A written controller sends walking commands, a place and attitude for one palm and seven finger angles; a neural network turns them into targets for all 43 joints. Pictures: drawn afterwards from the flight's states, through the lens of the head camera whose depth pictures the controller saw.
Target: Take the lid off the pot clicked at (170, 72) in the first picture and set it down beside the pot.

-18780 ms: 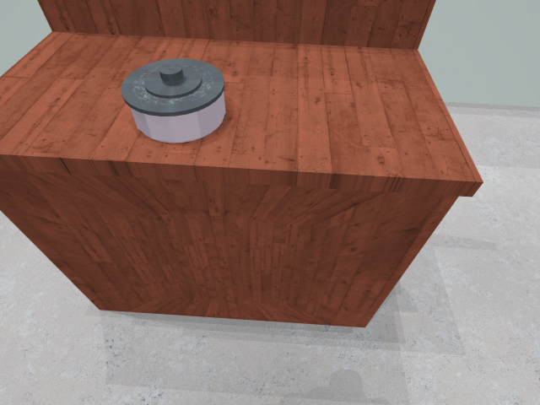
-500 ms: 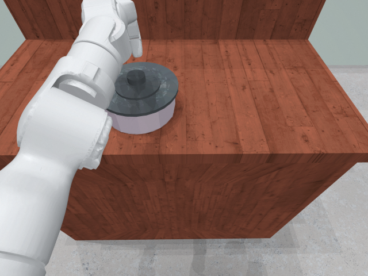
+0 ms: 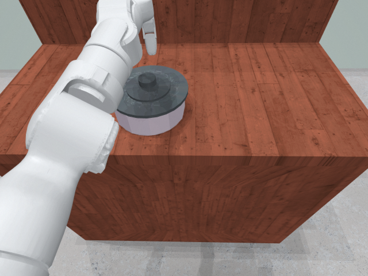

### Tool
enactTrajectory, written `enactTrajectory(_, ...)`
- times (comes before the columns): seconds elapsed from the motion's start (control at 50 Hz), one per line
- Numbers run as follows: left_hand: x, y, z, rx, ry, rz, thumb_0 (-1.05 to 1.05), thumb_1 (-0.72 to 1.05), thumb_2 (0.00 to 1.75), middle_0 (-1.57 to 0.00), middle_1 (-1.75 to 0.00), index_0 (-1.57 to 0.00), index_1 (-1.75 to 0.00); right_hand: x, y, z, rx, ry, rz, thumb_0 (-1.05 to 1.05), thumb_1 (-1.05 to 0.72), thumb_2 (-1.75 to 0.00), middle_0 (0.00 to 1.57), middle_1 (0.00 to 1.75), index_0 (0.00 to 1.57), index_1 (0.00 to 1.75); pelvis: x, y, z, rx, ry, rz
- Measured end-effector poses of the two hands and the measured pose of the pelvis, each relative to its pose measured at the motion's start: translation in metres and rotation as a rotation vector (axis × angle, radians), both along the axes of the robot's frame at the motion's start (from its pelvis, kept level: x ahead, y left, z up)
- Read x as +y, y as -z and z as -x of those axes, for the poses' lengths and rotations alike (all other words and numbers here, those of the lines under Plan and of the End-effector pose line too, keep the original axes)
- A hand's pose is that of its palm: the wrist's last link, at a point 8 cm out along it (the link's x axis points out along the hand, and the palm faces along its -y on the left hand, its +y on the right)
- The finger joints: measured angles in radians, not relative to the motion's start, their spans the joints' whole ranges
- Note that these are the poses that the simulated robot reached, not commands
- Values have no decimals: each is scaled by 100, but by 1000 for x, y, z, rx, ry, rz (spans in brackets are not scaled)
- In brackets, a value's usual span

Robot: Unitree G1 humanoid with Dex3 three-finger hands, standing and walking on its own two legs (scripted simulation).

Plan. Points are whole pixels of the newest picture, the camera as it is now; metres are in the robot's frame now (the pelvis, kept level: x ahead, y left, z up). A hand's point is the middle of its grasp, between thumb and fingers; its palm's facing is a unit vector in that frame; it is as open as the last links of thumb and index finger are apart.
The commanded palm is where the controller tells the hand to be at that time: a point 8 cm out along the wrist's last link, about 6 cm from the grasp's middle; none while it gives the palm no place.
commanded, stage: open the fingers wide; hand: left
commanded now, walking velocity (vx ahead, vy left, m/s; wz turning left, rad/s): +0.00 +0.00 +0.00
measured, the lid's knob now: (147, 80) +0.52 +0.05 +0.16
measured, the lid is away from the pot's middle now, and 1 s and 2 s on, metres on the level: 0.01 0.01 0.01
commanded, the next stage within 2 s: raise the empty hand in 0.16 s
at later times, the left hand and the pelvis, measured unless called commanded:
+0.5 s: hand (137, 42) +0.49 +0.05 +0.27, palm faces -0.25 -0.02 -0.97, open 9.3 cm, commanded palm +0.50 +0.03 +0.32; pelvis +0.00 -0.01 +0.00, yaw +0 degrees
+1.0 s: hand (140, 25) +0.49 +0.04 +0.29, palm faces -0.22 -0.04 -0.98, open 9.6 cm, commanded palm +0.50 +0.03 +0.34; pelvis +0.00 -0.01 +0.00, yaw +0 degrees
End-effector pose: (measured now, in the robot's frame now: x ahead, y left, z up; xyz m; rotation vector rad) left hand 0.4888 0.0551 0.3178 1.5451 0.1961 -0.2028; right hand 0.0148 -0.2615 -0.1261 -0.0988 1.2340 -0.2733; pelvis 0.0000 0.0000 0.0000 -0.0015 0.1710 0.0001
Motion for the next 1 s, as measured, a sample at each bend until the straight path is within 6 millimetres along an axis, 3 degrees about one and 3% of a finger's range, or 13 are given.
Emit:
enactTrajectory(0.42, -2, 0, 5, 1, 11, 4, 0, -8, 113, -76, -28, -84, -29, -19, -6, 25, 43, 28, 47, 1, -90, -90, 20, 30, 20, 30, -7, 0, 4, -14, 2, 0)
enactTrajectory(0.64, -20, -20, 5, -27, 23, 20, 0, -13, 116, -76, -22, -82, -23, -13, -1, 16, 24, 20, 21, 1, -90, -90, 20, 30, 20, 30, -8, -1, 1, -7, 5, -3)
enactTrajectory(1.0, -17, -34, 3, -36, -12, 18, 0, -14, 116, -76, -22, -82, -22, -19, -3, 4, 22, 5, 32, 1, -90, -90, 20, 30, 21, 30, -10, -1, -4, -1, 0, -5)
